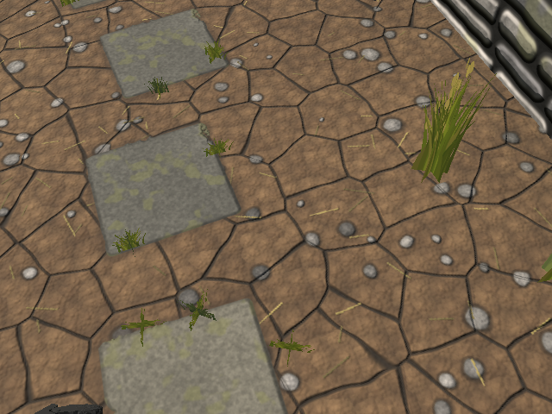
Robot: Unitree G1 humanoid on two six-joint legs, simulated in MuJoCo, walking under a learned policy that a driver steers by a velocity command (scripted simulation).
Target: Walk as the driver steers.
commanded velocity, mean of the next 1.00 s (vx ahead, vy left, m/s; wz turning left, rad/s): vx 0.01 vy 0.00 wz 0.28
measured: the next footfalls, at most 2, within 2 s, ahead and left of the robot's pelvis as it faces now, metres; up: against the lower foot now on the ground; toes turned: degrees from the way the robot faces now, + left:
left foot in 0.18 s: +0.07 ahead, +0.15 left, +0.00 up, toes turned +3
left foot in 0.74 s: +0.02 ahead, +0.17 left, +0.00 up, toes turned +22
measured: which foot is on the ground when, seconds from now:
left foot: up 0.00-0.16, down 0.18-0.42, up 0.44-0.72, down 0.74-1.00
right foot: down 0.00-0.74, up 0.76-1.00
